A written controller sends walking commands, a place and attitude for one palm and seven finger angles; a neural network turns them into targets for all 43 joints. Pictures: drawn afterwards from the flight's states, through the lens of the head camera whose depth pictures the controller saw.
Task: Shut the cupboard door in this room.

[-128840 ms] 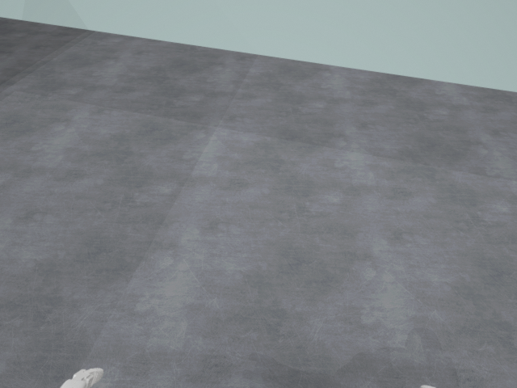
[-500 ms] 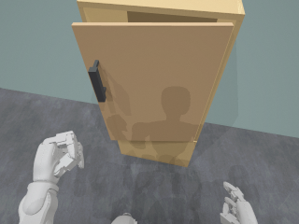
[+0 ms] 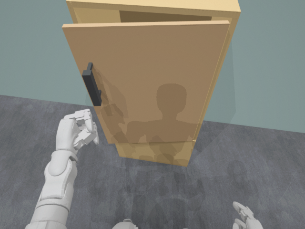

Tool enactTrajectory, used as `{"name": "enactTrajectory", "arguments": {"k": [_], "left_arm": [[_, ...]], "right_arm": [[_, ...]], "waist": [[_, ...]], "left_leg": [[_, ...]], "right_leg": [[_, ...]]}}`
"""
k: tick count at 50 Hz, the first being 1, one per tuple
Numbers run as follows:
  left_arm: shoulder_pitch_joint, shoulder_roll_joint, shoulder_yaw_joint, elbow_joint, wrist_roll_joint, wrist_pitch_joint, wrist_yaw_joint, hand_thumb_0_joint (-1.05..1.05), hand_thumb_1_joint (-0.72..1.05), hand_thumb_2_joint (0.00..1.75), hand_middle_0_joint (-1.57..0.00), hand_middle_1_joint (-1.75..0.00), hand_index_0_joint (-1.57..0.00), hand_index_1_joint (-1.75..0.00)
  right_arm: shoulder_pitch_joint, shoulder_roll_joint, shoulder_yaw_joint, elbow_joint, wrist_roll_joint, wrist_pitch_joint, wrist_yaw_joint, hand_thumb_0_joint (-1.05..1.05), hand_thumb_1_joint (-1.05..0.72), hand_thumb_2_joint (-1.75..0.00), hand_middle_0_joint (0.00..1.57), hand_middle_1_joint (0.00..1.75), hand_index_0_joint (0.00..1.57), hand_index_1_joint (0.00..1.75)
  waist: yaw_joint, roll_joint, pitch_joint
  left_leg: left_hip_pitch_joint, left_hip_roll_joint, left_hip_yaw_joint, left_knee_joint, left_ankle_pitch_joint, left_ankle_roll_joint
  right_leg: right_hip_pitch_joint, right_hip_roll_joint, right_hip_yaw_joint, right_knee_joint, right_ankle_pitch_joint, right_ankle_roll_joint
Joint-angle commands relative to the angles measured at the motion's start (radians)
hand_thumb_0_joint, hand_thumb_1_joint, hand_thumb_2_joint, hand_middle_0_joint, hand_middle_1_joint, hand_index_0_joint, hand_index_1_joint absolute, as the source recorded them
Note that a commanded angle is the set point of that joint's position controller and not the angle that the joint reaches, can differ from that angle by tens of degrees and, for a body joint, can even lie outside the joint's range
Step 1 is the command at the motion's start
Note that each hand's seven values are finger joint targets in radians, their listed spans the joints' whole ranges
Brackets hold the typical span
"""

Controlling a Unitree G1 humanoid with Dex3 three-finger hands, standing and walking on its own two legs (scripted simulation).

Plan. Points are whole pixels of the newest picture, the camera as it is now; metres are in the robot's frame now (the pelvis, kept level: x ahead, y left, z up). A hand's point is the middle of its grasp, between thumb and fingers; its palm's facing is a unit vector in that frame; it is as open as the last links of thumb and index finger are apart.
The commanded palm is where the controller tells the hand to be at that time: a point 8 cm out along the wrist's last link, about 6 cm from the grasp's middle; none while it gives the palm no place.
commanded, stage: bring the fist close to the handle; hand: left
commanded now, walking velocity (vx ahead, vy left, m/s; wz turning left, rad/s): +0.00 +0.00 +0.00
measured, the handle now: (94, 84) +0.51 +0.21 +0.08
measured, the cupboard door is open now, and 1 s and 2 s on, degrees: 11 11 0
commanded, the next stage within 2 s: push the door shut along its arc in 0.72 s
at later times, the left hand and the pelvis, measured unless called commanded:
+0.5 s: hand (101, 107) +0.42 +0.16 +0.08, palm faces +0.09 -1.00 +0.00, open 3.1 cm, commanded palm +0.39 +0.22 +0.08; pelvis +0.00 +0.00 +0.00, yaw -1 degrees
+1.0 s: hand (99, 104) +0.43 +0.17 +0.08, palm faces +0.06 -1.00 -0.01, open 3.1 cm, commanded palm +0.41 +0.22 +0.08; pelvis -0.01 +0.01 -0.01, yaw -1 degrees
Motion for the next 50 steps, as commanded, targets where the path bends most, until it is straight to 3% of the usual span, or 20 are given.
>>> {"name": "enactTrajectory", "arguments": {"k": [1,3,8,11,15,16,19,23,24,29,34,37,38,42,43,45,48,50], "left_arm": [[-0.452,0.157,0.06,-0.173,0.01,-0.105,0.041,0.0,0.9,0.9,-1.3,-1.5,-1.3,-1.5],[-0.504,0.198,0.091,-0.119,0.028,-0.12,0.064,0.0,0.9,0.9,-1.3,-1.5,-1.3,-1.5],[-0.527,0.216,0.114,0.045,0.046,-0.113,0.065,0.0,0.9,0.9,-1.3,-1.5,-1.3,-1.5],[-0.569,0.18,0.084,0.092,0.039,-0.104,0.045,0.0,0.9,0.9,-1.3,-1.5,-1.3,-1.5],[-0.677,0.186,0.094,0.16,0.036,-0.119,0.044,0.0,0.9,0.9,-1.3,-1.5,-1.3,-1.5],[-0.727,0.189,0.093,0.18,0.036,-0.127,0.046,0.0,0.9,0.9,-1.3,-1.5,-1.3,-1.5],[-0.712,0.223,0.131,0.215,0.049,-0.156,0.052,0.0,0.9,0.9,-1.3,-1.5,-1.3,-1.5],[-0.725,0.247,0.144,0.209,0.063,-0.186,0.053,0.0,0.9,0.9,-1.3,-1.5,-1.3,-1.5],[-0.733,0.24,0.135,0.21,0.066,-0.189,0.051,0.0,0.9,0.9,-1.3,-1.5,-1.3,-1.5],[-0.706,0.272,0.171,0.19,0.047,-0.196,0.048,0.0,0.9,0.9,-1.3,-1.5,-1.3,-1.5],[-0.745,0.206,0.105,0.215,0.05,-0.187,0.039,0.0,0.9,0.9,-1.3,-1.5,-1.3,-1.5],[-0.756,0.223,0.118,0.256,0.051,-0.183,0.039,0.0,0.9,0.9,-1.3,-1.5,-1.3,-1.5],[-0.774,0.216,0.115,0.244,0.049,-0.186,0.04,0.0,0.9,0.9,-1.3,-1.5,-1.3,-1.5],[-0.78,0.242,0.134,0.261,0.051,-0.193,0.034,0.0,0.9,0.9,-1.3,-1.5,-1.3,-1.5],[-0.816,0.272,0.145,0.26,0.057,-0.201,0.031,0.0,0.9,0.9,-1.3,-1.5,-1.3,-1.5],[-0.899,0.266,0.12,0.285,0.068,-0.21,0.02,0.0,0.9,0.9,-1.3,-1.5,-1.3,-1.5],[-0.964,0.326,0.155,0.309,0.069,-0.224,-0.001,0.0,0.9,0.9,-1.3,-1.5,-1.3,-1.5],[-0.983,0.294,0.127,0.349,0.062,-0.22,-0.022,0.0,0.9,0.9,-1.3,-1.5,-1.3,-1.5]], "right_arm": [[-0.03,-0.116,-0.047,-0.111,-0.002,-0.045,-0.016,0.0,-0.9,-0.9,0.2,0.3,0.2,0.3],[-0.019,-0.12,-0.047,-0.095,-0.006,-0.037,-0.016,0.0,-0.9,-0.9,0.2,0.3,0.2,0.3],[0.013,-0.124,-0.052,-0.087,-0.009,-0.007,-0.004,0.0,-0.9,-0.9,0.2,0.3,0.2,0.3],[0.03,-0.123,-0.054,-0.088,-0.005,0.01,0.003,0.0,-0.9,-0.9,0.2,0.3,0.2,0.3],[0.056,-0.128,-0.06,-0.075,-0.005,0.022,0.006,0.0,-0.9,-0.9,0.2,0.3,0.2,0.3],[0.06,-0.129,-0.061,-0.067,-0.005,0.025,0.006,0.0,-0.9,-0.9,0.2,0.3,0.2,0.3],[0.074,-0.132,-0.066,-0.067,-0.011,0.034,0.01,0.0,-0.9,-0.9,0.2,0.3,0.2,0.3],[0.085,-0.133,-0.069,-0.072,-0.015,0.047,0.017,0.0,-0.9,-0.9,0.2,0.3,0.2,0.3],[0.084,-0.131,-0.069,-0.072,-0.013,0.051,0.018,0.0,-0.9,-0.9,0.2,0.3,0.2,0.3],[0.087,-0.134,-0.072,-0.079,-0.013,0.063,0.017,0.0,-0.9,-0.9,0.2,0.3,0.2,0.3],[0.085,-0.132,-0.071,-0.073,-0.007,0.065,0.015,0.0,-0.9,-0.9,0.2,0.3,0.2,0.3],[0.09,-0.136,-0.071,-0.069,-0.008,0.068,0.013,0.0,-0.9,-0.9,0.2,0.3,0.2,0.3],[0.091,-0.137,-0.071,-0.07,-0.009,0.067,0.012,0.0,-0.9,-0.9,0.2,0.3,0.2,0.3],[0.088,-0.135,-0.068,-0.073,-0.01,0.069,0.014,0.0,-0.9,-0.9,0.2,0.3,0.2,0.3],[0.093,-0.139,-0.067,-0.068,-0.01,0.07,0.01,0.0,-0.9,-0.9,0.2,0.3,0.2,0.3],[0.093,-0.136,-0.064,-0.057,-0.01,0.071,0.009,0.0,-0.9,-0.9,0.2,0.3,0.2,0.3],[0.101,-0.145,-0.066,-0.047,-0.011,0.071,0.004,0.0,-0.9,-0.9,0.2,0.3,0.2,0.3],[0.101,-0.141,-0.063,-0.044,-0.009,0.072,0.004,0.0,-0.9,-0.9,0.2,0.3,0.2,0.3]], "waist": [[-0.023,-0.015,-0.272],[-0.026,-0.021,-0.277],[-0.014,-0.005,-0.328],[-0.027,-0.014,-0.335],[-0.047,-0.036,-0.312],[-0.063,-0.056,-0.299],[-0.043,-0.047,-0.321],[-0.032,0.02,-0.371],[-0.039,0.027,-0.374],[-0.03,-0.011,-0.388],[-0.064,-0.015,-0.307],[-0.063,-0.028,-0.293],[-0.064,-0.003,-0.303],[-0.054,-0.014,-0.342],[-0.061,0.0,-0.341],[-0.084,0.002,-0.332],[-0.087,0.035,-0.354],[-0.095,0.039,-0.377]], "left_leg": [[0.222,-0.019,-0.023,-0.11,0.159,0.022],[0.215,-0.018,-0.023,-0.107,0.154,0.024],[0.202,-0.022,-0.014,-0.102,0.195,0.022],[0.208,-0.019,-0.01,-0.101,0.22,0.02],[0.195,-0.017,-0.015,-0.094,0.209,0.022],[0.185,-0.016,-0.014,-0.09,0.192,0.025],[0.18,-0.019,-0.014,-0.091,0.198,0.025],[0.202,-0.021,-0.009,-0.084,0.208,0.025],[0.211,-0.018,-0.012,-0.086,0.211,0.023],[0.193,-0.019,-0.002,-0.093,0.216,0.027],[0.191,-0.015,-0.009,-0.105,0.163,0.03],[0.178,-0.015,-0.015,-0.108,0.135,0.028],[0.193,-0.019,-0.012,-0.102,0.146,0.031],[0.191,-0.019,-0.014,-0.1,0.142,0.028],[0.193,-0.018,-0.017,-0.094,0.15,0.029],[0.194,-0.015,-0.025,-0.088,0.132,0.029],[0.205,-0.015,-0.029,-0.073,0.148,0.03],[0.219,-0.014,-0.033,-0.068,0.17,0.026]], "right_leg": [[0.008,0.013,0.026,-0.145,0.253,0.007],[0.0,0.017,0.026,-0.141,0.241,0.007],[0.034,0.018,0.03,-0.13,0.302,0.003],[0.034,0.019,0.026,-0.133,0.342,0.005],[0.008,0.024,0.026,-0.139,0.335,0.007],[-0.005,0.024,0.03,-0.144,0.324,0.011],[0.006,0.025,0.028,-0.133,0.321,0.006],[0.004,0.029,0.032,-0.12,0.322,0.002],[-0.005,0.028,0.027,-0.118,0.32,0.001],[0.04,0.032,0.033,-0.127,0.342,0.005],[-0.023,0.037,0.026,-0.148,0.286,0.008],[-0.029,0.036,0.027,-0.153,0.252,0.006],[-0.031,0.036,0.029,-0.152,0.262,0.006],[-0.018,0.033,0.03,-0.143,0.257,0.006],[-0.022,0.034,0.032,-0.139,0.264,0.003],[-0.056,0.032,0.033,-0.134,0.247,0.007],[-0.069,0.034,0.037,-0.124,0.255,0.002],[-0.076,0.033,0.033,-0.116,0.275,0.002]]}}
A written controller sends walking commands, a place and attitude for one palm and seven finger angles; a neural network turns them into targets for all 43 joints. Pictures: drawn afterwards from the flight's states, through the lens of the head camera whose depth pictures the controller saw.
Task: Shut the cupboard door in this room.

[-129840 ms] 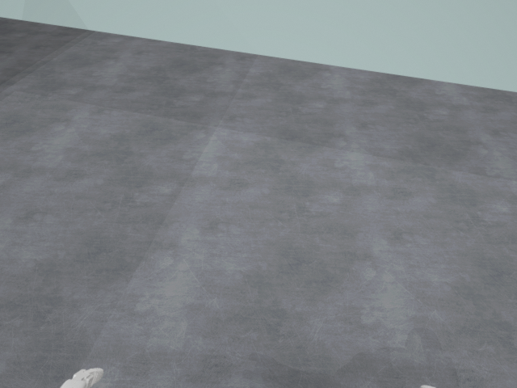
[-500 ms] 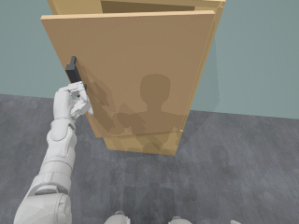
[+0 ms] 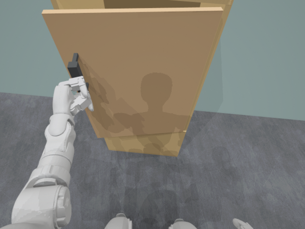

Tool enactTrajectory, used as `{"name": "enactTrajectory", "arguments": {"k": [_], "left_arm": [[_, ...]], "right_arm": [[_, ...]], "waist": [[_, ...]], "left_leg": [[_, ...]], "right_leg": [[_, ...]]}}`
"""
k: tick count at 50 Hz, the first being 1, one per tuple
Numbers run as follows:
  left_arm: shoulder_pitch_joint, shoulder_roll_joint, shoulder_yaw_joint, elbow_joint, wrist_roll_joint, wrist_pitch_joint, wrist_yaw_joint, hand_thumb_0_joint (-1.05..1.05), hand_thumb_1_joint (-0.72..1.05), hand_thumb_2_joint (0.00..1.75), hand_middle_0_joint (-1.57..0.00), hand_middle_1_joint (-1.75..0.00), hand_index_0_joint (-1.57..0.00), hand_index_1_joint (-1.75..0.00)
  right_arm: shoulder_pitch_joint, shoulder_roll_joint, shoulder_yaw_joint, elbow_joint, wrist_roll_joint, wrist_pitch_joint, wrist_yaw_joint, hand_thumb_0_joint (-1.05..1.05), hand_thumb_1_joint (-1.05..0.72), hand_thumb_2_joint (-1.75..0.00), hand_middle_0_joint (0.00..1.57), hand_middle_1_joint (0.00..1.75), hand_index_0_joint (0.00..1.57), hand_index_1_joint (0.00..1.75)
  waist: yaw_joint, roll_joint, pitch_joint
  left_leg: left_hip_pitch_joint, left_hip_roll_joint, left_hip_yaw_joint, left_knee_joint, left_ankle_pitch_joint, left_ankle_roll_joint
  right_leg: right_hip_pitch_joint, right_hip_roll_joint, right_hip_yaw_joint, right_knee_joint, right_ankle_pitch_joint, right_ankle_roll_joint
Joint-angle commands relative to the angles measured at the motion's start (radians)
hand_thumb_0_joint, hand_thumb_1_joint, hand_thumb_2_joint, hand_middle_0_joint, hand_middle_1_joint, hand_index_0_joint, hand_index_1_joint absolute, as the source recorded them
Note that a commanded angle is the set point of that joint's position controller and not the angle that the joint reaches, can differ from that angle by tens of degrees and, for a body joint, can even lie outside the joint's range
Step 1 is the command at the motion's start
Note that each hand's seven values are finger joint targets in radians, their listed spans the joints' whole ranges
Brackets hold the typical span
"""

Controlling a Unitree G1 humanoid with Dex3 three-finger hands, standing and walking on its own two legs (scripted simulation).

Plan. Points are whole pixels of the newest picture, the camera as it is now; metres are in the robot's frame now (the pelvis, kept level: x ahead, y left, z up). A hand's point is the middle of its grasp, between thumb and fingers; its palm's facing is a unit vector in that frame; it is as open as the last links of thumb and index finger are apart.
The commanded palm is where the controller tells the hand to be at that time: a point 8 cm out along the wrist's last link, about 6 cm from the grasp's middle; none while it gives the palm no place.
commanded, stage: push the door shut along its arc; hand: left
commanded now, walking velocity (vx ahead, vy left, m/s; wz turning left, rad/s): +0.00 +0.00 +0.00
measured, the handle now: (80, 77) +0.52 +0.21 +0.08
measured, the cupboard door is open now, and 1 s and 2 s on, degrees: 11 0 0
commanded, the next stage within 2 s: pull the fist back off the door in 1.00 s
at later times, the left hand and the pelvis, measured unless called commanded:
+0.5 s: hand (93, 83) +0.49 +0.17 +0.08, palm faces -0.05 -1.00 -0.01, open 3.1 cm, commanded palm +0.49 +0.20 +0.08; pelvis -0.01 +0.00 -0.02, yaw +0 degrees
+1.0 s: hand (102, 75) +0.52 +0.15 +0.09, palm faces -0.16 -0.99 -0.01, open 3.1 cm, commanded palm +0.55 +0.17 +0.08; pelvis -0.02 +0.00 -0.03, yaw +0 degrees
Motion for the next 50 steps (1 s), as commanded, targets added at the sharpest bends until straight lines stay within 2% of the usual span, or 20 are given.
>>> {"name": "enactTrajectory", "arguments": {"k": [1,6,9,13,16,18,22,23,24,26,27,30,31,32,36,39,41,43,44,50], "left_arm": [[-0.523,0.219,0.021,-0.179,-0.013,-0.083,-0.038,0.0,0.9,0.9,-1.3,-1.5,-1.3,-1.5],[-0.563,0.251,0.039,-0.09,-0.022,-0.056,-0.082,0.0,0.9,0.9,-1.3,-1.5,-1.3,-1.5],[-0.624,0.224,0.004,-0.085,-0.021,-0.061,-0.102,0.0,0.9,0.9,-1.3,-1.5,-1.3,-1.5],[-0.676,0.265,0.024,-0.045,-0.016,-0.063,-0.118,0.0,0.9,0.9,-1.3,-1.5,-1.3,-1.5],[-0.731,0.257,0.008,-0.015,-0.01,-0.058,-0.124,0.0,0.9,0.9,-1.3,-1.5,-1.3,-1.5],[-0.765,0.286,0.02,-0.01,-0.004,-0.059,-0.127,0.0,0.9,0.9,-1.3,-1.5,-1.3,-1.5],[-0.838,0.316,0.01,0.047,0.014,-0.036,-0.144,0.0,0.9,0.9,-1.3,-1.5,-1.3,-1.5],[-0.872,0.342,0.026,0.04,0.016,-0.039,-0.146,0.0,0.9,0.9,-1.3,-1.5,-1.3,-1.5],[-0.893,0.328,0.004,0.041,0.022,-0.038,-0.153,0.0,0.9,0.9,-1.3,-1.5,-1.3,-1.5],[-0.909,0.337,0.008,0.065,0.022,-0.03,-0.164,0.0,0.9,0.9,-1.3,-1.5,-1.3,-1.5],[-0.908,0.358,0.02,0.079,0.025,-0.025,-0.168,0.0,0.9,0.9,-1.3,-1.5,-1.3,-1.5],[-0.949,0.348,0.014,0.084,0.018,-0.016,-0.183,0.0,0.9,0.9,-1.3,-1.5,-1.3,-1.5],[-0.944,0.389,0.046,0.08,0.019,-0.016,-0.186,0.0,0.9,0.9,-1.3,-1.5,-1.3,-1.5],[-0.939,0.373,0.031,0.091,0.02,-0.01,-0.191,0.0,0.9,0.9,-1.3,-1.5,-1.3,-1.5],[-0.997,0.426,0.056,0.134,0.038,0.009,-0.192,0.0,0.9,0.9,-1.3,-1.5,-1.3,-1.5],[-1.033,0.467,0.079,0.12,0.047,0.006,-0.189,0.0,0.9,0.9,-1.3,-1.5,-1.3,-1.5],[-1.074,0.436,0.052,0.11,0.051,0.005,-0.197,0.0,0.9,0.9,-1.3,-1.5,-1.3,-1.5],[-1.1,0.418,0.03,0.136,0.051,0.017,-0.199,0.0,0.9,0.9,-1.3,-1.5,-1.3,-1.5],[-1.123,0.449,0.045,0.139,0.055,0.019,-0.201,0.0,0.9,0.9,-1.3,-1.5,-1.3,-1.5],[-1.202,0.423,-0.015,0.156,0.06,0.023,-0.226,0.0,0.9,0.9,-1.3,-1.5,-1.3,-1.5]], "right_arm": [[0.075,-0.153,-0.059,-0.069,0.003,-0.031,-0.018,0.0,-0.9,-0.9,0.2,0.3,0.2,0.3],[0.101,-0.165,-0.061,-0.067,0.005,-0.021,-0.018,0.0,-0.9,-0.9,0.2,0.3,0.2,0.3],[0.112,-0.166,-0.06,-0.062,0.005,-0.022,-0.016,0.0,-0.9,-0.9,0.2,0.3,0.2,0.3],[0.14,-0.177,-0.063,-0.05,0.001,-0.021,-0.016,0.0,-0.9,-0.9,0.2,0.3,0.2,0.3],[0.147,-0.179,-0.063,-0.04,0.0,-0.023,-0.013,0.0,-0.9,-0.9,0.2,0.3,0.2,0.3],[0.165,-0.186,-0.065,-0.034,-0.002,-0.025,-0.013,0.0,-0.9,-0.9,0.2,0.3,0.2,0.3],[0.18,-0.192,-0.062,-0.022,0.001,-0.026,-0.013,0.0,-0.9,-0.9,0.2,0.3,0.2,0.3],[0.191,-0.196,-0.061,-0.018,-0.003,-0.029,-0.015,0.0,-0.9,-0.9,0.2,0.3,0.2,0.3],[0.192,-0.195,-0.059,-0.014,-0.003,-0.031,-0.013,0.0,-0.9,-0.9,0.2,0.3,0.2,0.3],[0.202,-0.2,-0.061,-0.007,-0.006,-0.034,-0.011,0.0,-0.9,-0.9,0.2,0.3,0.2,0.3],[0.208,-0.203,-0.06,-0.008,-0.006,-0.034,-0.011,0.0,-0.9,-0.9,0.2,0.3,0.2,0.3],[0.225,-0.203,-0.06,-0.003,-0.01,-0.039,-0.008,0.0,-0.9,-0.9,0.2,0.3,0.2,0.3],[0.233,-0.21,-0.061,-0.005,-0.011,-0.038,-0.008,0.0,-0.9,-0.9,0.2,0.3,0.2,0.3],[0.235,-0.206,-0.059,-0.008,-0.011,-0.036,-0.004,0.0,-0.9,-0.9,0.2,0.3,0.2,0.3],[0.256,-0.211,-0.055,-0.003,-0.011,-0.032,-0.003,0.0,-0.9,-0.9,0.2,0.3,0.2,0.3],[0.27,-0.214,-0.054,-0.009,-0.014,-0.031,0.0,0.0,-0.9,-0.9,0.2,0.3,0.2,0.3],[0.276,-0.21,-0.059,-0.002,-0.012,-0.03,0.001,0.0,-0.9,-0.9,0.2,0.3,0.2,0.3],[0.283,-0.209,-0.052,0.001,-0.013,-0.031,-0.001,0.0,-0.9,-0.9,0.2,0.3,0.2,0.3],[0.28,-0.214,-0.053,0.005,-0.009,-0.035,-0.002,0.0,-0.9,-0.9,0.2,0.3,0.2,0.3],[0.273,-0.215,-0.041,0.022,-0.008,-0.058,-0.01,0.0,-0.9,-0.9,0.2,0.3,0.2,0.3]], "waist": [[-0.027,0.059,-0.375],[-0.044,0.006,-0.365],[-0.063,0.051,-0.375],[-0.075,0.042,-0.384],[-0.09,0.082,-0.379],[-0.099,0.072,-0.407],[-0.133,0.065,-0.394],[-0.133,0.093,-0.408],[-0.136,0.13,-0.426],[-0.148,0.123,-0.429],[-0.143,0.127,-0.43],[-0.156,0.141,-0.465],[-0.146,0.141,-0.49],[-0.148,0.147,-0.489],[-0.174,0.117,-0.456],[-0.17,0.156,-0.495],[-0.19,0.137,-0.5],[-0.208,0.118,-0.451],[-0.211,0.119,-0.458],[-0.232,0.193,-0.447]], "left_leg": [[0.322,-0.022,-0.046,-0.101,0.172,0.011],[0.278,-0.021,-0.046,-0.087,0.173,0.017],[0.303,-0.019,-0.054,-0.074,0.187,0.017],[0.288,-0.015,-0.068,-0.059,0.186,0.019],[0.295,-0.01,-0.077,-0.056,0.159,0.014],[0.296,-0.01,-0.082,-0.044,0.166,0.02],[0.24,-0.008,-0.08,-0.028,0.126,0.024],[0.246,-0.009,-0.086,-0.021,0.133,0.025],[0.269,-0.007,-0.091,-0.019,0.143,0.02],[0.271,-0.002,-0.098,-0.011,0.131,0.02],[0.259,-0.002,-0.099,-0.009,0.129,0.019],[0.279,0.0,-0.103,0.006,0.171,0.02],[0.281,0.002,-0.105,0.01,0.186,0.019],[0.275,0.0,-0.101,0.012,0.195,0.02],[0.218,0.004,-0.098,0.032,0.179,0.027],[0.229,0.003,-0.097,0.039,0.213,0.027],[0.232,0.004,-0.096,0.05,0.207,0.03],[0.204,0.001,-0.098,0.049,0.171,0.035],[0.188,0.003,-0.095,0.056,0.147,0.035],[0.205,0.009,-0.111,0.063,0.081,0.03]], "right_leg": [[0.017,0.024,0.019,-0.127,0.254,-0.01],[0.008,0.025,0.023,-0.125,0.265,-0.006],[-0.037,0.027,0.019,-0.116,0.258,-0.008],[-0.066,0.031,0.016,-0.102,0.239,-0.011],[-0.116,0.03,0.012,-0.099,0.195,-0.012],[-0.122,0.034,0.014,-0.094,0.195,-0.012],[-0.144,0.032,0.024,-0.095,0.169,-0.006],[-0.155,0.032,0.023,-0.086,0.166,-0.01],[-0.177,0.031,0.021,-0.079,0.165,-0.012],[-0.202,0.033,0.016,-0.079,0.149,-0.012],[-0.203,0.034,0.015,-0.074,0.144,-0.014],[-0.215,0.036,0.012,-0.066,0.166,-0.014],[-0.204,0.037,0.012,-0.059,0.176,-0.016],[-0.203,0.039,0.012,-0.06,0.183,-0.016],[-0.222,0.041,0.016,-0.057,0.175,-0.01],[-0.217,0.042,0.018,-0.045,0.198,-0.013],[-0.227,0.044,0.019,-0.049,0.199,-0.008],[-0.246,0.047,0.016,-0.058,0.168,-0.008],[-0.249,0.046,0.023,-0.06,0.153,-0.005],[-0.327,0.045,0.013,-0.049,0.087,-0.014]]}}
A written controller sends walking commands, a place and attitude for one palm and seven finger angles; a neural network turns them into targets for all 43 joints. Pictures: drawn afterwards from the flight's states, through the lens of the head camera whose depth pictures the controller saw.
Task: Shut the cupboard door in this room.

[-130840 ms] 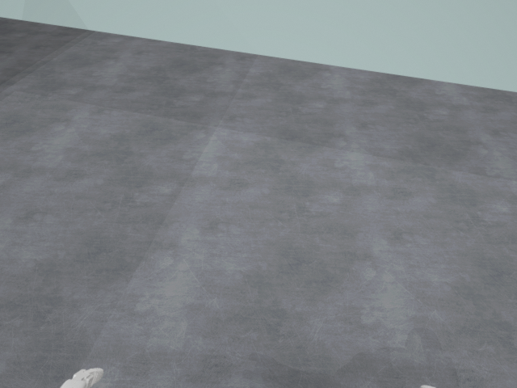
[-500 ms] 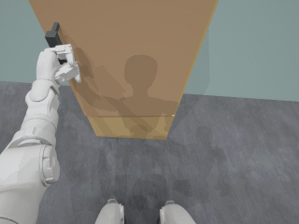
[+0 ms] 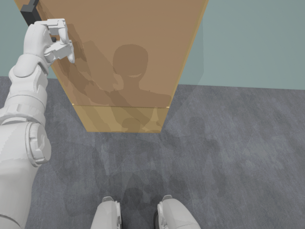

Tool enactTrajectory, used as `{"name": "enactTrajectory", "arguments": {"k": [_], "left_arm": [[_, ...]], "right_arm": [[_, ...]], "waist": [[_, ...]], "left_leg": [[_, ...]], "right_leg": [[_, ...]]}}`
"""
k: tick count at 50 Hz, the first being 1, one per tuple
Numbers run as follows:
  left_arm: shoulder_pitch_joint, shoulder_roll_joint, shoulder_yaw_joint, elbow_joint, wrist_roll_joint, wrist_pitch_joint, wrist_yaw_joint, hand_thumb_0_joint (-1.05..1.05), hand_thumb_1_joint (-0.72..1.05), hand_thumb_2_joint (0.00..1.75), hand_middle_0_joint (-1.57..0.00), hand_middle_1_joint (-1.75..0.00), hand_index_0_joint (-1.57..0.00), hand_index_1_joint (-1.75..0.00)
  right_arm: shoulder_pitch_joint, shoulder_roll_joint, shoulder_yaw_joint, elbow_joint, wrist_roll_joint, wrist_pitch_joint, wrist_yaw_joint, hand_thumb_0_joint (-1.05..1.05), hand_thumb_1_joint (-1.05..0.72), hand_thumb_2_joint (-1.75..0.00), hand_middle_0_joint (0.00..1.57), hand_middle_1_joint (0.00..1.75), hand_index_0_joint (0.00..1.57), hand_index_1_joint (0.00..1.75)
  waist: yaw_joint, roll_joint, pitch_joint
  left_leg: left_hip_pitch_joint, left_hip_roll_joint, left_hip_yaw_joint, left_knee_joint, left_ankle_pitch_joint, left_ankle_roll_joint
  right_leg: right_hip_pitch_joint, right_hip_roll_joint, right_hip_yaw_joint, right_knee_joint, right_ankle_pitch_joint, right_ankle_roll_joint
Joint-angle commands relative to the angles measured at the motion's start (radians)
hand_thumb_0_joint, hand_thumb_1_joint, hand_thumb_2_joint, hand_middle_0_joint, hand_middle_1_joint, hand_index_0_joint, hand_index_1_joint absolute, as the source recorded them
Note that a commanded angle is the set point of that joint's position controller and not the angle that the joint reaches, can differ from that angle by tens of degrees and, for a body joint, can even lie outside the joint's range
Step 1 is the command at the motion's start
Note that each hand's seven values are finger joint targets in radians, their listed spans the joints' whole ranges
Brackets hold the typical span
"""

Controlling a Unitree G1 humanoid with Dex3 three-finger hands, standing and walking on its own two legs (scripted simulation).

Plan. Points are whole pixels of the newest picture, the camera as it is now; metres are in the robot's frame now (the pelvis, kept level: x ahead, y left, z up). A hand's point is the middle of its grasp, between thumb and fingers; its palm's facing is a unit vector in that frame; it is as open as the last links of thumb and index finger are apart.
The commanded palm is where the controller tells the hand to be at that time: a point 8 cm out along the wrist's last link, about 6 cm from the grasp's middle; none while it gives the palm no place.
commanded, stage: pull the fist back off the door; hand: left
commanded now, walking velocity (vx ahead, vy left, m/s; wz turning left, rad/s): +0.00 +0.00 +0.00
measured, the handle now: (42, 28) +0.61 +0.22 +0.11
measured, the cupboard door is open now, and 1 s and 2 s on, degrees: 0 0 0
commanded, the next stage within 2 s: draw the hand back to the body in 0.98 s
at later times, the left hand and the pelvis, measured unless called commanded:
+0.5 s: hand (81, 38) +0.56 +0.12 +0.12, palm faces +0.11 -0.99 +0.01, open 3.1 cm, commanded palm +0.52 +0.17 +0.11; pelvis +0.00 +0.00 +0.01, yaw -1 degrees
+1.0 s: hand (79, 68) +0.48 +0.12 +0.11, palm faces +0.11 -0.99 +0.00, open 3.1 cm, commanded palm +0.45 +0.17 +0.11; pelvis +0.05 -0.01 +0.04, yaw +0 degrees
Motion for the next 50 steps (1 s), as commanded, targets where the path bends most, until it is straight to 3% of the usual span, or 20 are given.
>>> {"name": "enactTrajectory", "arguments": {"k": [1,5,6,7,9,12,13,14,16,19,21,22,28,32,39,43,44,45,48,50], "left_arm": [[-0.702,0.16,-0.052,-0.254,0.0,-0.06,-0.02,0.0,0.9,0.9,-1.3,-1.5,-1.3,-1.5],[-0.728,0.15,-0.075,-0.25,-0.007,-0.049,-0.034,0.0,0.9,0.9,-1.3,-1.5,-1.3,-1.5],[-0.746,0.172,0.148,-0.261,-0.099,-0.03,0.176,0.0,0.9,0.9,-1.3,-1.5,-1.3,-1.5],[-0.715,0.113,0.103,-0.255,-0.072,-0.024,0.285,0.0,0.9,0.9,-1.3,-1.5,-1.3,-1.5],[-0.685,0.06,0.103,-0.253,-0.037,-0.026,0.413,0.0,0.9,0.9,-1.3,-1.5,-1.3,-1.5],[-0.684,0.16,0.084,-0.218,0.129,-0.041,0.5,0.0,0.9,0.9,-1.3,-1.5,-1.3,-1.5],[-0.693,0.2,0.084,-0.228,0.184,-0.056,0.504,0.0,0.9,0.9,-1.3,-1.5,-1.3,-1.5],[-0.695,0.19,0.049,-0.243,0.225,-0.072,0.5,0.0,0.9,0.9,-1.3,-1.5,-1.3,-1.5],[-0.669,0.148,0.005,-0.253,0.244,-0.094,0.474,0.0,0.9,0.9,-1.3,-1.5,-1.3,-1.5],[-0.566,0.107,0.044,-0.262,0.126,-0.097,0.404,0.0,0.9,0.9,-1.3,-1.5,-1.3,-1.5],[-0.494,0.089,0.072,-0.232,0.053,-0.073,0.365,0.0,0.9,0.9,-1.3,-1.5,-1.3,-1.5],[-0.447,0.123,0.114,-0.212,0.04,-0.065,0.357,0.0,0.9,0.9,-1.3,-1.5,-1.3,-1.5],[-0.236,0.069,0.117,-0.352,0.063,-0.137,0.389,0.0,0.9,0.9,-1.3,-1.5,-1.3,-1.5],[-0.133,0.006,0.095,-0.427,0.04,-0.177,0.379,0.0,0.9,0.9,-1.3,-1.5,-1.3,-1.5],[0.022,-0.166,-0.036,-0.669,-0.011,-0.176,0.347,0.0,0.9,0.9,-1.3,-1.5,-1.3,-1.5],[0.126,-0.198,-0.061,-0.75,-0.026,-0.157,0.359,0.0,0.9,0.9,-1.3,-1.5,-1.3,-1.5],[0.153,-0.225,-0.08,-0.759,-0.024,-0.152,0.363,0.0,0.9,0.9,-1.3,-1.5,-1.3,-1.5],[0.15,-0.248,-0.101,-0.752,-0.022,-0.144,0.368,0.0,0.9,0.9,-1.3,-1.5,-1.3,-1.5],[0.128,-0.183,-0.053,-0.739,-0.008,-0.141,0.387,0.0,0.9,0.9,-1.3,-1.5,-1.3,-1.5],[0.104,-0.219,-0.083,-0.702,-0.002,-0.141,0.388,0.0,0.9,0.9,-1.3,-1.5,-1.3,-1.5]], "right_arm": [[0.165,-0.2,-0.066,-0.025,0.007,-0.042,-0.026,0.0,-0.9,-0.9,0.2,0.3,0.2,0.3],[0.153,-0.208,-0.059,-0.012,0.011,-0.07,-0.036,0.0,-0.9,-0.9,0.2,0.3,0.2,0.3],[0.162,-0.185,-0.056,-0.037,-0.016,-0.072,-0.04,0.0,-0.9,-0.9,0.2,0.3,0.2,0.3],[0.154,-0.181,-0.058,-0.044,-0.023,-0.079,-0.026,0.0,-0.9,-0.9,0.2,0.3,0.2,0.3],[0.163,-0.178,-0.066,-0.039,-0.045,-0.084,-0.007,0.0,-0.9,-0.9,0.2,0.3,0.2,0.3],[0.201,-0.186,-0.066,-0.031,-0.07,-0.063,0.026,0.0,-0.9,-0.9,0.2,0.3,0.2,0.3],[0.212,-0.19,-0.065,-0.035,-0.08,-0.055,0.034,0.0,-0.9,-0.9,0.2,0.3,0.2,0.3],[0.212,-0.187,-0.07,-0.039,-0.082,-0.046,0.042,0.0,-0.9,-0.9,0.2,0.3,0.2,0.3],[0.211,-0.183,-0.076,-0.047,-0.079,-0.032,0.051,0.0,-0.9,-0.9,0.2,0.3,0.2,0.3],[0.198,-0.184,-0.084,-0.068,-0.062,-0.016,0.045,0.0,-0.9,-0.9,0.2,0.3,0.2,0.3],[0.19,-0.18,-0.083,-0.076,-0.048,-0.009,0.036,0.0,-0.9,-0.9,0.2,0.3,0.2,0.3],[0.2,-0.179,-0.082,-0.074,-0.046,-0.004,0.033,0.0,-0.9,-0.9,0.2,0.3,0.2,0.3],[0.197,-0.155,-0.091,-0.104,-0.052,0.02,0.044,0.0,-0.9,-0.9,0.2,0.3,0.2,0.3],[0.184,-0.148,-0.109,-0.105,-0.044,0.033,0.052,0.0,-0.9,-0.9,0.2,0.3,0.2,0.3],[0.123,-0.128,-0.125,-0.121,-0.019,0.046,0.048,0.0,-0.9,-0.9,0.2,0.3,0.2,0.3],[0.089,-0.124,-0.124,-0.129,-0.011,0.045,0.041,0.0,-0.9,-0.9,0.2,0.3,0.2,0.3],[0.068,-0.117,-0.123,-0.133,-0.007,0.043,0.04,0.0,-0.9,-0.9,0.2,0.3,0.2,0.3],[0.059,-0.112,-0.119,-0.129,-0.006,0.043,0.04,0.0,-0.9,-0.9,0.2,0.3,0.2,0.3],[0.042,-0.118,-0.116,-0.126,-0.008,0.045,0.029,0.0,-0.9,-0.9,0.2,0.3,0.2,0.3],[0.014,-0.106,-0.11,-0.126,-0.007,0.043,0.026,0.0,-0.9,-0.9,0.2,0.3,0.2,0.3]], "waist": [[-0.107,0.172,-0.432],[-0.123,0.189,-0.441],[-0.051,0.17,-0.447],[-0.064,0.183,-0.477],[-0.079,0.136,-0.48],[-0.088,0.137,-0.471],[-0.081,0.165,-0.5],[-0.084,0.198,-0.514],[-0.081,0.21,-0.503],[-0.046,0.157,-0.548],[-0.037,0.081,-0.523],[-0.018,0.037,-0.499],[0.044,0.033,-0.463],[0.058,-0.006,-0.454],[0.083,0.086,-0.495],[0.097,0.021,-0.444],[0.1,0.045,-0.433],[0.092,0.02,-0.393],[0.098,-0.034,-0.345],[0.088,-0.044,-0.329]], "left_leg": [[0.491,-0.008,-0.063,-0.104,0.063,0.032],[0.485,-0.003,-0.069,-0.105,0.004,0.033],[0.421,-0.005,-0.097,-0.146,-0.065,0.023],[0.43,-0.005,-0.103,-0.16,-0.102,0.016],[0.435,-0.002,-0.121,-0.167,-0.122,0.015],[0.39,-0.012,-0.084,-0.145,-0.075,0.022],[0.407,-0.015,-0.077,-0.135,-0.032,0.022],[0.432,-0.014,-0.072,-0.133,-0.002,0.02],[0.476,-0.011,-0.069,-0.145,0.011,0.016],[0.515,-0.014,-0.059,-0.168,0.063,0.012],[0.451,-0.023,-0.028,-0.174,0.069,0.02],[0.416,-0.024,-0.02,-0.184,0.07,0.021],[0.467,-0.028,0.013,-0.204,0.206,0.025],[0.494,-0.035,0.033,-0.215,0.263,0.023],[0.714,-0.033,0.032,-0.221,0.473,0.013],[0.704,-0.036,0.035,-0.235,0.486,0.016],[0.71,-0.036,0.038,-0.24,0.49,0.013],[0.7,-0.037,0.039,-0.243,0.47,0.014],[0.643,-0.044,0.041,-0.25,0.401,0.018],[0.627,-0.047,0.044,-0.252,0.358,0.017]], "right_leg": [[-0.072,0.023,0.058,-0.179,0.074,-0.007],[-0.103,0.021,0.055,-0.174,0.034,-0.008],[-0.078,0.014,0.047,-0.173,0.021,0.001],[-0.075,0.014,0.044,-0.161,0.009,0.009],[-0.097,0.01,0.027,-0.148,0.013,0.016],[-0.065,0.005,0.036,-0.152,0.013,0.015],[-0.059,0.006,0.037,-0.144,0.023,0.009],[-0.064,0.004,0.04,-0.15,0.036,0.005],[-0.058,0.009,0.043,-0.169,0.046,-0.002],[0.047,0.022,0.044,-0.199,0.086,-0.008],[0.133,0.026,0.055,-0.226,0.105,0.002],[0.178,0.027,0.057,-0.236,0.11,0.005],[0.241,0.03,0.053,-0.232,0.254,0.003],[0.313,0.031,0.056,-0.237,0.354,0.006],[0.326,0.033,0.04,-0.24,0.519,0.001],[0.372,0.03,0.039,-0.247,0.564,0.005],[0.36,0.025,0.041,-0.248,0.566,0.007],[0.356,0.024,0.039,-0.255,0.561,0.008],[0.379,0.018,0.051,-0.258,0.543,0.009],[0.368,0.01,0.057,-0.263,0.518,0.012]]}}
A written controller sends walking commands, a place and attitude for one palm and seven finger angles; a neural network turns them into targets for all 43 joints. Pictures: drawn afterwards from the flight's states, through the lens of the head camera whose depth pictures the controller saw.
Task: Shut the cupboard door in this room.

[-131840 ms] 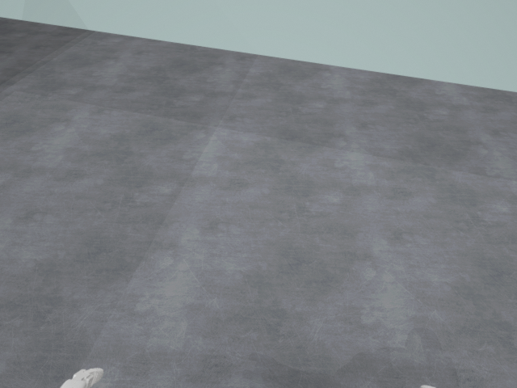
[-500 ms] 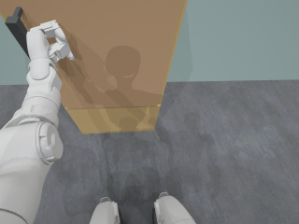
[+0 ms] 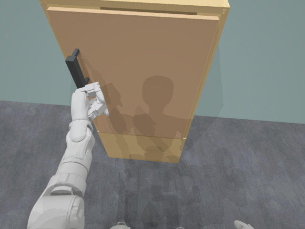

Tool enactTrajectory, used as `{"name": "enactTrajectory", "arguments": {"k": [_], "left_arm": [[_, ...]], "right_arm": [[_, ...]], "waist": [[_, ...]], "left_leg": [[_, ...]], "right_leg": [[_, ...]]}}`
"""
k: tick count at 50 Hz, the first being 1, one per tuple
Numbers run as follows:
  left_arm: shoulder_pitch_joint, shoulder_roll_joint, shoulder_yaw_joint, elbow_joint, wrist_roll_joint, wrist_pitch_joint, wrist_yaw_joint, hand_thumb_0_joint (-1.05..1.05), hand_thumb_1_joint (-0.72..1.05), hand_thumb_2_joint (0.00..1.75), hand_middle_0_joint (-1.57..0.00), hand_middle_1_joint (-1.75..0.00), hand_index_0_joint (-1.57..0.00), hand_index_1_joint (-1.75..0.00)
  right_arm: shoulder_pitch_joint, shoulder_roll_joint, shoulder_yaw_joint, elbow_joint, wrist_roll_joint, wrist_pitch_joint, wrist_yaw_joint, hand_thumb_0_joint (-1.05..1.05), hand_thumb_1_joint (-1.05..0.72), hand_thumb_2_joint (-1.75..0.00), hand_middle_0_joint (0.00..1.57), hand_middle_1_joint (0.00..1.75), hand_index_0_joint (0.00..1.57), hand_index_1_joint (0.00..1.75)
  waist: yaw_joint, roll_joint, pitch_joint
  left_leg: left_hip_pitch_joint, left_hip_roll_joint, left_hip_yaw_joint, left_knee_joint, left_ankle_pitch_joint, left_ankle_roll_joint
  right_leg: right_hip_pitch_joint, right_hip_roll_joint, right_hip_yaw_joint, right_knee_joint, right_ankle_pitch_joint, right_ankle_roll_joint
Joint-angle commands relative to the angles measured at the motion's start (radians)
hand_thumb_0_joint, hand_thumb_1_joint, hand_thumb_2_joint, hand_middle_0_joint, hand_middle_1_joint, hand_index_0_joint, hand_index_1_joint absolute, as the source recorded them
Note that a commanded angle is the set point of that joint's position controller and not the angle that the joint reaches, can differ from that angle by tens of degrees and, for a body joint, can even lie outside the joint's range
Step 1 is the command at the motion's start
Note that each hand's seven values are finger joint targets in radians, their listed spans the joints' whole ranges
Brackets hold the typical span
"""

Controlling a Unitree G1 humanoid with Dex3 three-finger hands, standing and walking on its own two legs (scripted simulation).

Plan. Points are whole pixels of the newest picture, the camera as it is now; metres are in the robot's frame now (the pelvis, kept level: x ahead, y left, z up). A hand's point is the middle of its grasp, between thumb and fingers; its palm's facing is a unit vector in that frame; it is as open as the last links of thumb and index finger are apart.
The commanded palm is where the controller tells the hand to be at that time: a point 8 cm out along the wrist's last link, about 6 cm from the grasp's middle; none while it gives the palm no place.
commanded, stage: draw the hand back to the body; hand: left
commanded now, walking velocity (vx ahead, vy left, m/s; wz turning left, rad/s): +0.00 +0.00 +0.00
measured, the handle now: (80, 71) +0.56 +0.22 +0.08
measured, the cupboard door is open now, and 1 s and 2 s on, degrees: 0 0 0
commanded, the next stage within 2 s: step back with the hand held close in 1.68 s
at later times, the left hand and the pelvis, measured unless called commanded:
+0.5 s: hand (73, 119) +0.34 +0.18 +0.13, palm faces +0.13 -0.99 -0.01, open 3.1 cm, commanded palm +0.30 +0.22 +0.13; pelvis -0.02 -0.01 +0.02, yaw +0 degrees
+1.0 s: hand (5, 157) +0.24 +0.25 +0.17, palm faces +0.34 -0.90 -0.27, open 3.9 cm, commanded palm +0.19 +0.29 +0.19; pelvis -0.01 +0.02 +0.05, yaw +1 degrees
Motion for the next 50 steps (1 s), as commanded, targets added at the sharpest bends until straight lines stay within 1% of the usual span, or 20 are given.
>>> {"name": "enactTrajectory", "arguments": {"k": [1,3,5,7,8,10,15,17,18,19,21,26,29,30,31,32,33,36,41,50], "left_arm": [[-0.507,0.173,0.013,-0.201,0.009,-0.077,0.016,0.0,0.9,0.9,-1.3,-1.5,-1.3,-1.5],[-0.533,0.171,0.001,-0.185,0.015,-0.086,0.01,0.0,0.9,0.9,-1.3,-1.5,-1.3,-1.5],[-0.545,0.17,0.002,-0.131,0.013,-0.091,0.001,0.0,0.9,0.9,-1.3,-1.5,-1.3,-1.5],[-0.468,0.201,0.034,-0.189,-0.002,-0.093,-0.014,0.0,0.9,0.9,-1.3,-1.5,-1.3,-1.5],[-0.402,0.251,0.084,-0.209,-0.012,-0.088,-0.02,0.0,0.9,0.9,-1.3,-1.5,-1.3,-1.5],[-0.309,0.244,0.081,-0.27,-0.036,-0.066,-0.045,0.0,0.9,0.9,-1.3,-1.5,-1.3,-1.5],[-0.155,0.238,0.072,-0.371,-0.085,0.011,-0.092,0.0,0.9,0.9,-1.3,-1.5,-1.3,-1.5],[-0.151,0.223,0.051,-0.437,-0.101,0.027,-0.105,0.0,0.9,0.9,-1.3,-1.5,-1.3,-1.5],[-0.131,0.243,0.065,-0.483,-0.107,0.027,-0.108,0.0,0.9,0.9,-1.3,-1.5,-1.3,-1.5],[-0.108,0.224,0.047,-0.511,-0.113,0.03,-0.115,0.0,0.9,0.9,-1.3,-1.5,-1.3,-1.5],[-0.069,0.237,0.049,-0.571,-0.119,0.035,-0.13,0.0,0.9,0.9,-1.3,-1.5,-1.3,-1.5],[0.025,0.249,0.049,-0.659,-0.148,0.082,-0.167,0.0,0.9,0.9,-1.27,-1.47,-1.27,-1.47],[0.11,0.26,0.065,-0.732,-0.166,0.117,-0.181,0.0,0.9,0.9,-1.19,-1.38,-1.19,-1.38],[0.117,0.255,0.063,-0.777,-0.174,0.128,-0.186,0.0,0.9,0.9,-1.16,-1.35,-1.16,-1.35],[0.153,0.342,0.032,-0.844,-0.045,0.134,-0.101,0.0,0.9,0.9,-1.13,-1.32,-1.13,-1.32],[0.219,0.295,0.019,-0.854,-0.035,0.152,-0.061,0.0,0.9,0.9,-1.11,-1.29,-1.11,-1.29],[0.254,0.276,0.0,-0.871,-0.033,0.169,-0.044,0.0,0.9,0.9,-1.08,-1.26,-1.08,-1.26],[0.304,0.287,0.012,-0.925,-0.008,0.201,-0.003,0.0,0.9,0.9,-1.0,-1.17,-1.0,-1.17],[0.382,0.292,0.027,-1.057,0.014,0.223,0.024,0.0,0.9,0.9,-0.86,-1.02,-0.86,-1.02],[0.597,0.302,0.089,-1.214,0.023,0.253,0.04,0.0,0.9,0.9,-0.61,-0.75,-0.61,-0.75]], "right_arm": [[0.097,-0.118,-0.04,-0.051,0.003,-0.024,-0.023,0.0,-0.9,-0.9,0.2,0.3,0.2,0.3],[0.089,-0.118,-0.038,-0.05,0.003,-0.026,-0.027,0.0,-0.9,-0.9,0.2,0.3,0.2,0.3],[0.076,-0.117,-0.034,-0.044,0.003,-0.031,-0.03,0.0,-0.9,-0.9,0.2,0.3,0.2,0.3],[0.061,-0.119,-0.034,-0.069,0.006,-0.032,-0.03,0.0,-0.9,-0.9,0.2,0.3,0.2,0.3],[0.062,-0.126,-0.034,-0.082,0.008,-0.031,-0.033,0.0,-0.9,-0.9,0.2,0.3,0.2,0.3],[0.043,-0.118,-0.029,-0.107,0.018,-0.029,-0.034,0.0,-0.9,-0.9,0.2,0.3,0.2,0.3],[0.007,-0.116,-0.019,-0.143,0.043,-0.027,-0.05,0.0,-0.9,-0.9,0.2,0.3,0.2,0.3],[-0.013,-0.116,-0.017,-0.148,0.049,-0.036,-0.059,0.0,-0.9,-0.9,0.2,0.3,0.2,0.3],[-0.023,-0.118,-0.017,-0.153,0.053,-0.041,-0.065,0.0,-0.9,-0.9,0.2,0.3,0.2,0.3],[-0.036,-0.112,-0.012,-0.152,0.054,-0.049,-0.067,0.0,-0.9,-0.9,0.2,0.3,0.2,0.3],[-0.052,-0.111,-0.01,-0.15,0.056,-0.06,-0.073,0.0,-0.9,-0.9,0.2,0.3,0.2,0.3],[-0.108,-0.109,0.002,-0.155,0.065,-0.088,-0.089,0.0,-0.9,-0.9,0.2,0.3,0.2,0.3],[-0.145,-0.108,0.005,-0.17,0.071,-0.108,-0.098,0.0,-0.9,-0.9,0.2,0.3,0.2,0.3],[-0.157,-0.107,0.008,-0.177,0.071,-0.118,-0.1,0.0,-0.9,-0.9,0.2,0.3,0.2,0.3],[-0.177,-0.091,0.001,-0.178,0.066,-0.099,-0.113,0.0,-0.9,-0.9,0.2,0.3,0.2,0.3],[-0.187,-0.088,0.008,-0.183,0.062,-0.094,-0.12,0.0,-0.9,-0.9,0.2,0.3,0.2,0.3],[-0.197,-0.088,0.011,-0.187,0.062,-0.094,-0.125,0.0,-0.9,-0.9,0.2,0.3,0.2,0.3],[-0.217,-0.086,0.02,-0.181,0.058,-0.086,-0.133,0.0,-0.9,-0.9,0.2,0.3,0.2,0.3],[-0.241,-0.076,0.035,-0.186,0.049,-0.092,-0.136,0.0,-0.9,-0.9,0.2,0.3,0.2,0.3],[-0.256,-0.07,0.046,-0.178,0.029,-0.114,-0.126,0.0,-0.9,-0.9,0.2,0.3,0.2,0.3]], "waist": [[-0.051,-0.035,-0.296],[-0.05,0.004,-0.3],[-0.049,-0.004,-0.315],[-0.009,0.022,-0.394],[0.022,0.025,-0.433],[0.043,0.009,-0.461],[0.045,-0.126,-0.273],[0.037,-0.125,-0.218],[0.049,-0.087,-0.216],[0.05,-0.059,-0.208],[0.053,-0.034,-0.205],[0.066,-0.01,-0.129],[0.085,-0.022,-0.132],[0.092,0.002,-0.146],[0.083,-0.013,-0.117],[0.081,-0.014,-0.076],[0.078,-0.044,-0.042],[0.079,-0.038,0.003],[0.092,0.042,-0.001],[0.117,0.048,0.035]], "left_leg": [[0.289,-0.036,-0.006,-0.061,0.353,0.027],[0.296,-0.039,-0.011,-0.059,0.327,0.025],[0.295,-0.038,-0.016,-0.055,0.3,0.022],[0.324,-0.043,-0.007,-0.069,0.318,0.021],[0.339,-0.045,-0.006,-0.077,0.35,0.021],[0.345,-0.046,0.007,-0.097,0.379,0.023],[0.282,-0.045,0.024,-0.172,0.283,0.039],[0.296,-0.047,0.026,-0.197,0.235,0.042],[0.315,-0.048,0.028,-0.206,0.23,0.042],[0.33,-0.05,0.027,-0.217,0.221,0.042],[0.357,-0.05,0.027,-0.23,0.213,0.043],[0.384,-0.051,0.017,-0.274,0.16,0.042],[0.421,-0.049,0.009,-0.3,0.165,0.042],[0.438,-0.052,0.011,-0.305,0.175,0.041],[0.489,-0.052,0.014,-0.34,0.178,0.043],[0.495,-0.049,0.01,-0.363,0.17,0.043],[0.493,-0.047,0.006,-0.372,0.158,0.045],[0.548,-0.039,0.002,-0.423,0.157,0.044],[0.636,-0.032,-0.007,-0.491,0.209,0.035],[0.685,-0.02,-0.018,-0.557,0.31,0.022]], "right_leg": [[0.06,0.016,0.013,-0.102,0.519,0.015],[0.045,0.014,0.016,-0.101,0.48,0.01],[0.029,0.012,0.017,-0.101,0.445,0.01],[0.094,0.013,0.022,-0.102,0.466,0.006],[0.139,0.015,0.021,-0.101,0.495,0.001],[0.208,0.014,0.021,-0.111,0.548,0.004],[0.262,0.012,0.027,-0.202,0.509,0.023],[0.254,0.01,0.033,-0.241,0.442,0.026],[0.263,0.009,0.036,-0.252,0.41,0.022],[0.264,0.008,0.035,-0.259,0.395,0.02],[0.269,0.006,0.04,-0.275,0.37,0.019],[0.265,0.0,0.041,-0.324,0.269,0.017],[0.291,0.001,0.032,-0.336,0.256,0.012],[0.301,0.0,0.031,-0.337,0.272,0.012],[0.3,-0.025,0.064,-0.404,0.256,0.008],[0.303,-0.026,0.05,-0.422,0.229,0.008],[0.294,-0.024,0.044,-0.436,0.209,0.009],[0.32,-0.018,0.028,-0.47,0.207,0.008],[0.402,-0.012,0.011,-0.5,0.264,-0.003],[0.495,-0.01,-0.007,-0.535,0.348,-0.005]]}}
